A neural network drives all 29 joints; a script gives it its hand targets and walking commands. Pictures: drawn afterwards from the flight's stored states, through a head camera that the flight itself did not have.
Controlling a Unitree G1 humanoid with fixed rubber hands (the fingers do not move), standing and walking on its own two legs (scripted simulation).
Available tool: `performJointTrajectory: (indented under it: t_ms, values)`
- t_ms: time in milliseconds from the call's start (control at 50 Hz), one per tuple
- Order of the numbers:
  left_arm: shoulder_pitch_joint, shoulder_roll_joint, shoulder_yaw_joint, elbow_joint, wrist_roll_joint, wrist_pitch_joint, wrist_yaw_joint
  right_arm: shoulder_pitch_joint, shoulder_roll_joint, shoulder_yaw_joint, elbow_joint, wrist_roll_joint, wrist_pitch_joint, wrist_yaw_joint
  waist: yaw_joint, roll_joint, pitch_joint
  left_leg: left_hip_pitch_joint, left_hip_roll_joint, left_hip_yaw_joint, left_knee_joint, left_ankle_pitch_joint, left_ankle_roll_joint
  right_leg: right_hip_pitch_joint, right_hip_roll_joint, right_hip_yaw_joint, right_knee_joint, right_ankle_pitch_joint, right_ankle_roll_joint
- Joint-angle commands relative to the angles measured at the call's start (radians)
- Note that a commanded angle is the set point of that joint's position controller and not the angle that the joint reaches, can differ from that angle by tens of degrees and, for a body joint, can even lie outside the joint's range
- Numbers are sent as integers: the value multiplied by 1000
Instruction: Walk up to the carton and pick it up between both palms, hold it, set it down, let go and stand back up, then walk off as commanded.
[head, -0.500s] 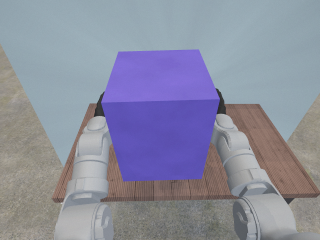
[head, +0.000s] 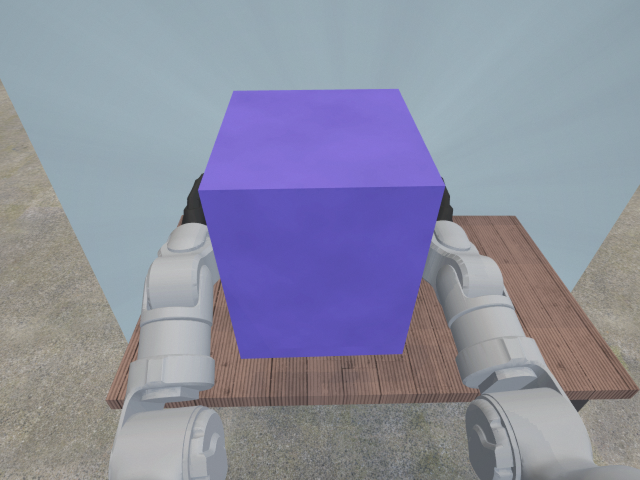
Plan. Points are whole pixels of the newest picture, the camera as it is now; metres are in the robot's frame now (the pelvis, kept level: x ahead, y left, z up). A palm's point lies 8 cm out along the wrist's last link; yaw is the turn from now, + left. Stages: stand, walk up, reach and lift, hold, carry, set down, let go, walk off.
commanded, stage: hold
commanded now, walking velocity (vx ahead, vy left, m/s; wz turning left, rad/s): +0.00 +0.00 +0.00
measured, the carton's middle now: (319, 224) +0.36 +0.01 +0.19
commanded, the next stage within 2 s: none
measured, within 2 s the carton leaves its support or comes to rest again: neither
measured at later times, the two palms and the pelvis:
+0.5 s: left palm (200, 232) +0.37 +0.15 +0.18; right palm (433, 228) +0.36 -0.14 +0.18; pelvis +0.00 +0.00 +0.00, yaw +0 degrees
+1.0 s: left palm (199, 230) +0.37 +0.15 +0.18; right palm (434, 226) +0.36 -0.14 +0.18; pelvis +0.00 +0.00 +0.00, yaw +0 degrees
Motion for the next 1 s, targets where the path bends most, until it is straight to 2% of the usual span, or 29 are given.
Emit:
performJointTrajectory:
  t_ms: [0,40,80,120,160,240,260,300,320,360,440,480,520,560,580,600,660,680,700,720,760,800,840,860,900,920,940,960,980]
  values:
    - [-856,-629,-528,-313,-48,-37,-173,-1054,606,480,-442,80,-53,127,-10,76,-369,258,-113,-15,-67,69,40,105,52,107,-115,125,101]
    - [-837,-622,-519,-317,-37,-34,-173,-1035,610,481,-433,90,-47,126,-12,84,-386,259,-114,-14,-61,81,37,125,48,115,-110,162,102]
    - [-862,-625,-508,-269,-16,-27,-177,-1044,597,452,-365,69,-39,132,-15,112,-306,248,-110,-13,-79,24,31,74,51,108,-124,69,95]
    - [-878,-637,-526,-319,-48,-37,-167,-1097,607,476,-453,79,-60,146,4,91,-394,265,-109,-16,-70,74,35,88,53,102,-109,102,93]
    - [-862,-640,-551,-328,-57,-40,-162,-1041,601,475,-422,78,-57,140,-17,100,-386,271,-108,-18,-60,94,26,92,58,104,-109,136,88]
    - [-864,-631,-540,-371,-41,-38,-154,-1012,610,514,-428,109,-43,139,1,118,-413,273,-114,-23,-48,121,26,110,49,112,-102,178,99]
    - [-856,-633,-533,-308,-40,-28,-155,-1062,603,491,-442,92,-49,140,3,97,-372,255,-113,-22,-60,69,32,88,54,107,-109,122,100]
    - [-861,-642,-533,-354,-51,-35,-152,-1058,620,513,-439,107,-52,142,18,89,-413,277,-114,-16,-52,116,30,95,58,101,-102,158,100]
    - [-872,-629,-532,-360,-51,-32,-155,-1032,608,494,-418,98,-45,136,-5,97,-396,289,-113,-21,-51,111,29,87,54,104,-105,158,98]
    - [-850,-645,-560,-373,-61,-29,-154,-1007,610,497,-422,111,-41,135,-14,124,-410,287,-116,-20,-41,158,15,107,55,112,-94,210,100]
    - [-802,-630,-536,-356,-52,-23,-159,-1038,606,528,-495,122,-41,127,4,81,-410,260,-121,-20,-45,145,29,139,48,118,-93,251,114]
    - [-821,-644,-552,-363,-61,-28,-159,-1027,610,509,-480,109,-41,126,-12,96,-411,267,-121,-25,-44,141,27,121,52,117,-95,226,105]
    - [-844,-638,-545,-363,-44,-23,-161,-1011,600,501,-437,115,-38,130,-7,117,-372,277,-117,-24,-49,147,17,104,59,107,-95,201,99]
    - [-841,-640,-554,-394,-50,-22,-154,-1041,596,525,-485,129,-42,131,4,112,-453,304,-121,-30,-36,168,19,122,62,106,-96,216,102]
    - [-851,-656,-576,-410,-62,-28,-149,-1003,599,519,-456,123,-39,132,-14,140,-440,311,-114,-28,-36,192,5,113,64,105,-91,240,96]
    - [-794,-634,-536,-345,-39,-17,-156,-994,591,517,-446,119,-32,131,-3,108,-376,288,-116,-24,-47,138,20,100,58,113,-104,198,105]
    - [-819,-643,-550,-359,-37,-17,-153,-1000,582,505,-441,113,-32,131,-11,121,-370,292,-115,-29,-47,154,12,102,66,108,-101,197,96]
    - [-853,-655,-570,-427,-63,-26,-149,-991,598,518,-468,113,-40,133,-14,132,-430,318,-115,-34,-37,181,10,109,64,109,-91,217,93]
    - [-811,-651,-554,-373,-40,-17,-146,-992,582,505,-436,116,-39,136,0,135,-390,307,-111,-29,-45,170,7,80,67,104,-95,183,93]
    - [-813,-649,-536,-359,-25,-13,-149,-992,566,487,-407,104,-35,136,-10,129,-356,284,-118,-27,-51,142,8,89,66,102,-105,167,94]
    - [-811,-666,-553,-354,-43,-13,-151,-1031,573,492,-456,112,-43,139,2,130,-394,287,-113,-24,-53,133,15,79,63,107,-105,150,93]
    - [-802,-664,-561,-373,-49,-14,-154,-991,572,496,-432,112,-42,135,-19,133,-389,311,-109,-26,-42,189,4,98,69,103,-95,215,89]
    - [-792,-647,-544,-372,-38,-13,-154,-991,570,505,-467,115,-43,132,-14,110,-389,292,-116,-33,-44,163,14,110,64,105,-96,209,98]
    - [-822,-662,-577,-413,-52,-25,-150,-1008,578,512,-491,118,-51,134,-10,132,-446,315,-116,-30,-30,207,1,118,72,104,-91,242,90]
    - [-775,-659,-566,-353,-42,-14,-152,-1027,573,513,-493,116,-50,131,-5,119,-398,291,-118,-27,-38,173,10,116,68,107,-98,224,96]
    - [-795,-660,-579,-405,-50,-17,-153,-975,573,511,-476,116,-47,128,-23,139,-424,316,-115,-28,-31,220,-2,126,70,102,-87,273,95]
    - [-773,-658,-571,-397,-49,-17,-155,-989,578,536,-501,139,-45,123,-6,123,-453,320,-118,-30,-20,249,3,145,67,111,-90,301,99]
    - [-754,-648,-558,-370,-38,-12,-153,-998,578,535,-510,136,-43,125,7,117,-436,317,-113,-34,-30,212,9,126,72,113,-95,253,98]
    - [-786,-661,-570,-399,-40,-17,-152,-981,572,522,-483,125,-43,127,-10,142,-416,323,-113,-37,-33,213,0,101,72,106,-93,231,92]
